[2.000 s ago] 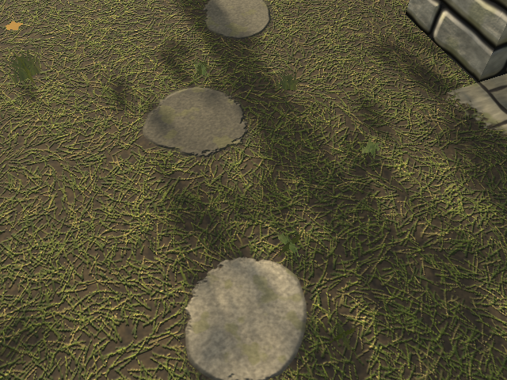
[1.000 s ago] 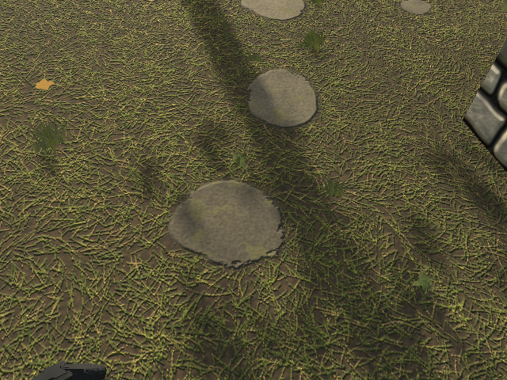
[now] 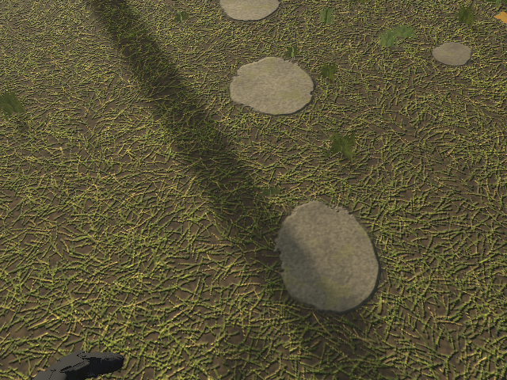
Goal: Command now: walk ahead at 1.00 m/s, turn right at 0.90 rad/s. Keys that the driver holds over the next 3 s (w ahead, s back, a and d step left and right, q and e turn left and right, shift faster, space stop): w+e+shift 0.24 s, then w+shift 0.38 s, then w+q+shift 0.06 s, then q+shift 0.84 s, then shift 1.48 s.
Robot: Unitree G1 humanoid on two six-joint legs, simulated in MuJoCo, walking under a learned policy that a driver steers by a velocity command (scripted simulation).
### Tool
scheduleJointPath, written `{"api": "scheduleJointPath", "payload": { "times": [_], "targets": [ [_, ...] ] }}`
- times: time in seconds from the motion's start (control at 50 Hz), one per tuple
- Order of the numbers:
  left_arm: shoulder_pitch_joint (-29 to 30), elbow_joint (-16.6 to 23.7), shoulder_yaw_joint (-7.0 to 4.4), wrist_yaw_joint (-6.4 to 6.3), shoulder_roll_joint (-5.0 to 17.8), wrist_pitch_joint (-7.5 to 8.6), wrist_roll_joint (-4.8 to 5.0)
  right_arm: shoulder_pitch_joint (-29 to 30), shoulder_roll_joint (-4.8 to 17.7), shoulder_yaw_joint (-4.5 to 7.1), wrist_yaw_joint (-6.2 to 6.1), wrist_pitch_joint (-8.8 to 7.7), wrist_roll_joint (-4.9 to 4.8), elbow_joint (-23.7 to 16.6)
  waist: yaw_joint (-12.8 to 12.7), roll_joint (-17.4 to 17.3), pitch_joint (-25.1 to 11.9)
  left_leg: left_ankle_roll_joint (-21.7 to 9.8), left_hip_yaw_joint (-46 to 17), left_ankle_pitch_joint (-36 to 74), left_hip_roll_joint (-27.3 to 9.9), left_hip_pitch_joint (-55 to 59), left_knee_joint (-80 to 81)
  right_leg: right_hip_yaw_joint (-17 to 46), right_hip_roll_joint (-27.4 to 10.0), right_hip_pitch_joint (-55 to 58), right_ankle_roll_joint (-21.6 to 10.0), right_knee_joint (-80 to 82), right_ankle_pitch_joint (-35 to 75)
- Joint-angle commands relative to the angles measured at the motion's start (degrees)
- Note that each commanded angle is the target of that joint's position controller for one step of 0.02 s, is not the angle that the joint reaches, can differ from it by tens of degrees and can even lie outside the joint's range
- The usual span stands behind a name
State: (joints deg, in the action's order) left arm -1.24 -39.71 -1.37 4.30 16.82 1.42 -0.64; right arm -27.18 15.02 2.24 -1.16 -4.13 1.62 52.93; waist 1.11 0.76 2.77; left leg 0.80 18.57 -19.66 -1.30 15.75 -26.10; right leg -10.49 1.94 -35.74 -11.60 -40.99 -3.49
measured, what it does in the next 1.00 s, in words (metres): walks ahead: right foot, then left foot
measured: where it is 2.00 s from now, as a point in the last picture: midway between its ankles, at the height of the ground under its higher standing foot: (330, 217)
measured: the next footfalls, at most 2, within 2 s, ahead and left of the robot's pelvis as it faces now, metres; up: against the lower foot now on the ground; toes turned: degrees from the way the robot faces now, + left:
right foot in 0.02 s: +0.21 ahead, -0.01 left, +0.00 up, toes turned -6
left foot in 0.46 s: +0.67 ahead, +0.03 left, +0.00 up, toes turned -23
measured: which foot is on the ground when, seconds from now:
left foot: down 0.00-0.00, up 0.02-0.44, down 0.46-0.86, up 0.88-1.00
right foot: up 0.00-0.00, down 0.02-0.46, up 0.48-0.84, down 0.86-1.00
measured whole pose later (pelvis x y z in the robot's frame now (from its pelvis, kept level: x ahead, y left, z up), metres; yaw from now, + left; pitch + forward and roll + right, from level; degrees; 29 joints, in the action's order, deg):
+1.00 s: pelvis +0.84 -0.18 +0.03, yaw -13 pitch +2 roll +1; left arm -3.7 -40.7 0.9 -0.5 12.1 4.5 -1.9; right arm -20.1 17.3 4.5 -0.5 -0.6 -0.5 47.0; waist 4.2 -1.6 5.7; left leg 0.2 -1.7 -27.1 1.6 -23.7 -70.9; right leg -4.2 -3.0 -25.1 -1.7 -32.1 -6.5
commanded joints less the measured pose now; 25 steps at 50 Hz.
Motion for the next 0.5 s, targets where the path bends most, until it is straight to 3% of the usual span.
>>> {"api": "scheduleJointPath", "payload": {
  "times": [0.02, 0.04, 0.06, 0.08, 0.1, 0.12, 0.14, 0.18, 0.2, 0.24, 0.26, 0.28, 0.32, 0.34, 0.36, 0.38, 0.4, 0.42, 0.44, 0.46, 0.48, 0.5],
  "targets": [
    [-29.22, -7.69, -5.46, -2.77, 11.63, -0.58, -0.38, 9.5, 10.1, 2.23, 0.72, 0.11, 0.33, -8.51, -13.3, 5.69, -8.2, -1.84, -5.46, 26.14, -4.13, -38.65, -54.17, 10.79, 1.24, 47.72, -6.36, 4.52, -8.44],
    [-24.45, -5.13, -6.43, -2.86, 17.65, -1.46, -1.55, 5.82, 4.36, 0.44, 0.81, -0.63, 0.78, -13.22, -5.8, 14.1, -12.08, 0.65, -12.6, -11.29, 4.69, -60.28, -74.06, 41.15, -12.55, 59.96, -16.51, 7.55, -3.89],
    [-25.53, -3.89, -7.09, -3.4, 17.8, -1.61, -0.73, 11.72, 6.21, -0.18, 0.48, -2.4, 0.0, -16.77, -9.01, 6.96, -16.75, 0.09, -23.08, -6.83, 3.81, -67.68, -72.98, 59.19, -16.58, 61.7, -19.01, 22.45, -16.14],
    [-24.56, -4.84, -6.75, -4.12, 14.96, -1.17, -0.57, 15.58, 8.38, -0.31, 0.68, -3.5, 0.36, -17.21, -7.53, -1.89, -9.85, -0.58, -24.97, -1.37, 0.29, -67.72, -64.74, 57.59, -15.87, 54.72, -14.92, 27.28, -19.11],
    [-22.88, -5.73, -6.13, -4.23, 12.51, -0.78, -0.5, 17.04, 8.19, -0.32, 0.78, -3.59, 0.46, -16.57, -4.75, -6.62, -4.25, -0.98, -24.04, 0.63, -1.5, -63.45, -58.98, 51.74, -13.58, 44.93, -11.63, 28.17, -15.8],
    [-21.52, -5.91, -5.63, -4.6, 11.59, 0.14, -0.26, 17.05, 7.98, -0.62, 0.8, -2.95, 1.4, -16.84, -2.26, -6.15, -1.86, -0.12, -24.3, 0.42, -2.4, -59.72, -55.56, 48.08, -11.6, 37.33, -11.16, 27.57, -8.45],
    [-20.48, -5.89, -4.78, -4.7, 9.43, 1.05, 0.1, 16.86, 7.89, -0.72, 0.83, -1.64, 2.29, -16.48, -0.36, -7.86, -0.16, 0.91, -24.24, -0.03, -3.58, -55.67, -52.47, 43.01, -8.79, 30.83, -10.18, 27.37, -2.04],
    [-19.28, -5.35, -4.44, -4.49, 9.26, 2.42, 0.68, 16.21, 6.06, -1.24, 1.15, 0.57, 2.85, -16.61, 1.66, -7.31, 0.14, 2.93, -23.16, -2.18, -5.69, -52.28, -44.81, 37.84, -5.91, 22.74, -9.81, 29.92, -3.99],
    [-20.06, -5.19, -4.36, -4.3, 9.33, 3.15, 0.91, 20.05, 5.56, -1.59, 1.41, 0.89, 2.9, -18.28, 0.81, -6.76, 2.44, 3.46, -21.59, -1.26, -6.15, -51.33, -39.43, 35.6, -4.21, 18.65, -9.37, 30.26, 0.86],
    [-20.38, -4.99, -4.63, -4.16, 9.43, 3.51, 0.57, 28.54, 3.72, -2.51, 2.03, 0.87, 1.88, -21.95, -1.5, -4.53, 4.26, 4.06, -19.41, 9.88, -5.32, -48.66, -27.26, 33.19, -1.55, 14.29, -7.54, 32.16, 2.93],
    [-20.24, -5.0, -4.75, -3.88, 9.59, 3.45, 0.67, 29.03, 2.94, -2.73, 2.3, 1.01, 1.49, -21.8, -2.23, -4.54, 2.62, 3.45, -18.13, 16.61, -3.95, -47.1, -22.87, 30.27, 0.34, 16.0, -5.46, 32.16, 5.52],
    [-22.67, -5.68, -4.77, -3.68, 9.29, 3.66, 1.09, 30.39, 2.16, -3.16, 2.55, 0.7, 0.97, -22.56, -3.94, -0.99, 2.52, 2.49, -17.28, 22.53, -3.59, -45.26, -17.1, 29.95, -0.25, 17.15, -4.24, 31.18, 12.87],
    [-26.2, -7.34, -4.45, -3.4, 8.01, 4.07, 1.69, 33.2, 2.18, -3.14, 2.54, 0.24, 0.54, -23.13, -6.97, -0.36, 1.39, 0.64, -15.98, 30.17, -2.01, -42.16, -10.56, 29.53, -1.78, 22.25, -2.2, 31.66, 19.92],
    [-26.87, -7.85, -4.42, -3.56, 8.19, 4.12, 1.47, 33.99, 2.67, -2.97, 2.58, 0.07, 0.46, -23.21, -7.71, -0.16, 0.96, -0.28, -15.76, 30.75, -1.3, -41.48, -7.94, 29.42, -2.66, 25.85, -1.63, 31.63, 21.81],
    [-25.99, -7.83, -4.53, -3.94, 9.06, 4.16, 1.08, 33.2, 3.66, -2.55, 2.56, -0.01, 0.47, -23.33, -6.83, 1.23, 0.31, -1.38, -16.81, 30.24, -0.92, -40.2, -5.21, 29.48, -4.0, 29.4, -1.06, 30.1, 25.11],
    [-26.27, -8.3, -4.61, -4.26, 9.85, 4.19, 0.98, 31.72, 5.37, -1.82, 2.31, -0.11, 0.65, -22.61, -6.3, 0.82, -1.25, -2.24, -15.78, 27.29, 0.93, -38.65, -3.61, 28.59, -4.38, 34.02, 0.06, 26.89, 34.39],
    [-26.56, -8.6, -4.85, -4.51, 11.54, 4.16, 0.55, 28.0, 7.21, -0.89, 1.83, -0.26, 0.65, -21.62, -4.46, 2.11, -4.17, -3.09, -15.4, 22.44, 3.01, -34.89, -3.59, 28.76, -5.55, 37.78, 1.12, 21.13, 44.2],
    [-25.51, -8.68, -5.15, -4.58, 13.3, 3.99, -0.35, 20.37, 9.71, 0.35, 1.13, -0.49, 0.07, -19.54, -0.32, 3.26, -8.23, -4.07, -16.06, 16.92, 3.98, -28.33, -4.11, 28.34, -6.13, 39.37, 2.1, 11.67, 49.53],
    [-22.0, -8.24, -5.23, -4.55, 13.86, 3.85, -1.07, 9.11, 11.51, 1.47, 0.21, -0.46, -0.32, -16.47, 6.73, 3.29, -12.65, -4.95, -16.58, 13.91, 2.14, -17.13, -3.44, 26.7, -4.84, 34.89, 2.87, -1.36, 46.35],
    [-19.97, -6.99, -4.07, -4.6, 9.31, 4.23, -1.79, -3.1, 14.63, 2.78, -0.97, -0.34, 0.71, -13.95, 11.72, 0.32, -18.49, -6.4, -24.89, -1.29, -5.63, -3.52, -7.21, 23.96, -2.42, 24.29, 3.11, -20.16, 32.54],
    [-28.19, -4.5, -2.05, -3.98, 1.17, 4.54, 1.88, -1.84, 19.32, 4.01, -0.26, -0.48, 1.9, -13.25, 3.59, -23.98, -26.33, -15.5, -62.59, -13.75, -22.72, 9.65, 4.74, 18.41, 8.52, 4.9, 6.94, -41.92, -16.72],
    [-26.44, -5.82, -1.47, -4.69, 4.77, 4.33, 0.47, 3.63, 14.8, 3.96, 1.09, -0.09, 1.42, -14.13, 3.56, -14.39, -21.13, -17.08, -70.67, -21.41, -21.57, 5.63, 10.04, 19.38, 4.26, -4.3, 5.41, -45.13, -17.68]
  ]
}}
Over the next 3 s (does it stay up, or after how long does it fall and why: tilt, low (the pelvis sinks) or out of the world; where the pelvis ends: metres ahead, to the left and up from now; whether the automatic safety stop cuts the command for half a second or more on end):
stays up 0.97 -0.21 0.05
